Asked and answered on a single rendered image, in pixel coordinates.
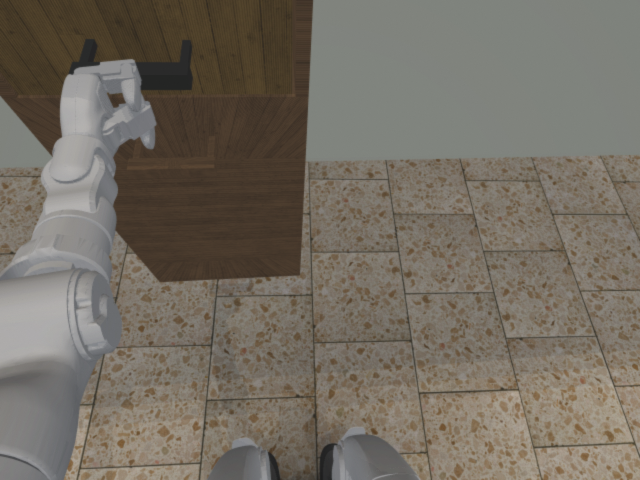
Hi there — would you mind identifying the drawer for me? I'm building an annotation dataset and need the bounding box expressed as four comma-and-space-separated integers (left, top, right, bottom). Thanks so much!
0, 0, 292, 95

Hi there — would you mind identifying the left robot forearm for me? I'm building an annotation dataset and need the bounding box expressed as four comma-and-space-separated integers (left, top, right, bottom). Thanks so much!
0, 135, 118, 286

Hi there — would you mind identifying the left robot hand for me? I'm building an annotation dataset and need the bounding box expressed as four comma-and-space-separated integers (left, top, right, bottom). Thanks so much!
60, 59, 157, 157

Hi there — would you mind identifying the handle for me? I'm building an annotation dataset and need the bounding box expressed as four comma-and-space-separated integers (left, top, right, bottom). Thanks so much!
69, 39, 193, 90
127, 157, 217, 178

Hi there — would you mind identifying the robot left upper arm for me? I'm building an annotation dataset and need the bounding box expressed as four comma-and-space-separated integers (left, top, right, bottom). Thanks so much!
0, 268, 122, 480

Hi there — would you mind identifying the robot right thigh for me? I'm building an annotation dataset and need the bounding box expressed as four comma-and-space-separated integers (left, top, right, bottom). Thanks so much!
333, 434, 421, 480

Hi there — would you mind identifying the cabinet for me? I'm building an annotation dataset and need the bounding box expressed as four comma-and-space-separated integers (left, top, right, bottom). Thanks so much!
0, 0, 313, 282

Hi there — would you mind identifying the left robot shin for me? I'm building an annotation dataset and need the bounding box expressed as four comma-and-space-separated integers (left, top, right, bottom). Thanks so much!
232, 437, 258, 449

